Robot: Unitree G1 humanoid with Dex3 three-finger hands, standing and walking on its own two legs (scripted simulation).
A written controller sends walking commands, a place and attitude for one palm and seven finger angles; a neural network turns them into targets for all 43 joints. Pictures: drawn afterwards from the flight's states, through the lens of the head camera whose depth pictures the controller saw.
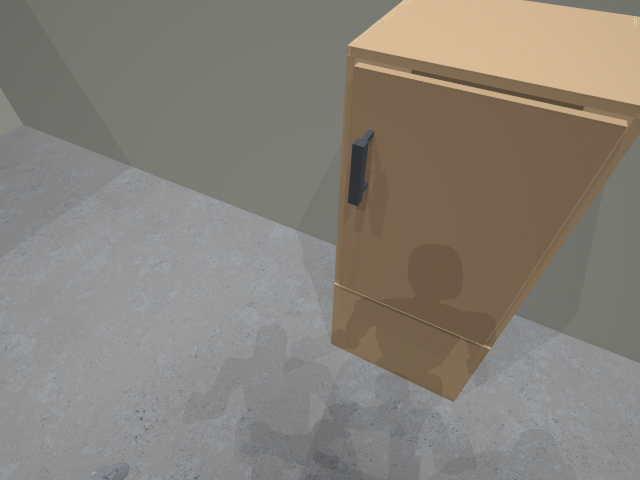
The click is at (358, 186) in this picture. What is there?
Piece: cupboard door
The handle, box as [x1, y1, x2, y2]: [348, 129, 373, 205]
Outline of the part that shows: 369,129 361,139 357,138 352,144 348,202 357,205 361,200 362,192 367,186 367,182 365,182 363,179 367,143 373,135 373,131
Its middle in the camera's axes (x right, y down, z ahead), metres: +0.08 -0.13 +0.72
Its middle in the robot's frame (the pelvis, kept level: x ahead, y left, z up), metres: +0.63 -0.04 +0.04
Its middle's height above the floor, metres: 0.82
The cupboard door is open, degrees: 0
